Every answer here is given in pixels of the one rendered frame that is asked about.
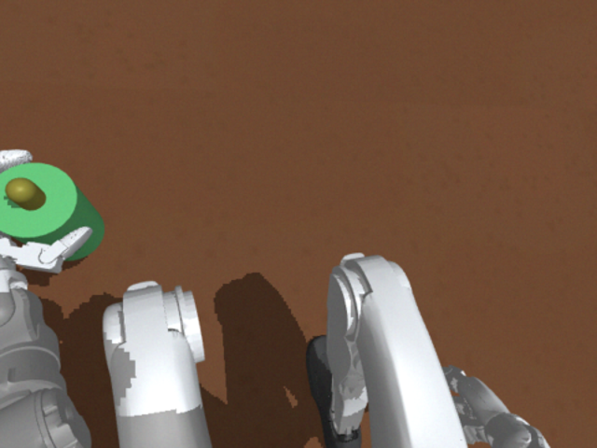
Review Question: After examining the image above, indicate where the right robot hand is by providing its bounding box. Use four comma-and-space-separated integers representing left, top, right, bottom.
441, 365, 510, 444

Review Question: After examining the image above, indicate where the right robot arm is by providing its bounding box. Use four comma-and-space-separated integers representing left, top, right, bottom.
484, 413, 550, 448

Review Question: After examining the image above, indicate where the bottle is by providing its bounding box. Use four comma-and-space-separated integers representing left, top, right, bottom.
0, 162, 104, 261

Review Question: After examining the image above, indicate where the left robot arm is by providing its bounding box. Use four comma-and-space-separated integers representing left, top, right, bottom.
0, 268, 91, 448

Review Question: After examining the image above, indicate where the left robot hand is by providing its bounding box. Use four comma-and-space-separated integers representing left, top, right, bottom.
0, 149, 92, 273

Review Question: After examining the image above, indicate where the right robot foot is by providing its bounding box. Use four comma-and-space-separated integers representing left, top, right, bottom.
306, 335, 362, 448

